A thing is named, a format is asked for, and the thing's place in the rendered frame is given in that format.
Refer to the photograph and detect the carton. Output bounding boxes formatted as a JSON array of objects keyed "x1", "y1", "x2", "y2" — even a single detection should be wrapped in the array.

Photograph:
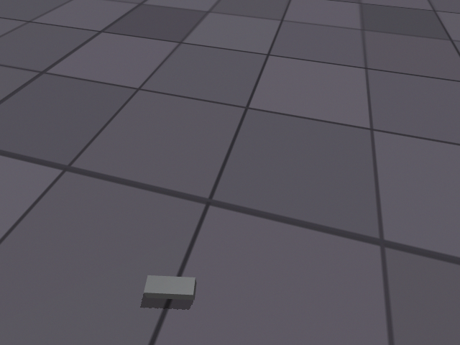
[{"x1": 144, "y1": 275, "x2": 196, "y2": 300}]

